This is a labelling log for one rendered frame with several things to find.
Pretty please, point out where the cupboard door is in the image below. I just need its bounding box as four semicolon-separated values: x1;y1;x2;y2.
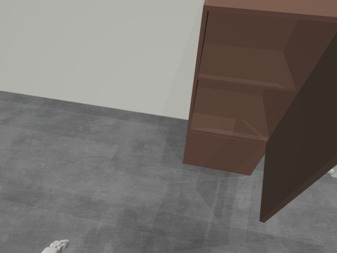
260;33;337;223

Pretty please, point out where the robot left hand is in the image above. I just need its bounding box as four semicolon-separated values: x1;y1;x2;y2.
42;240;70;253

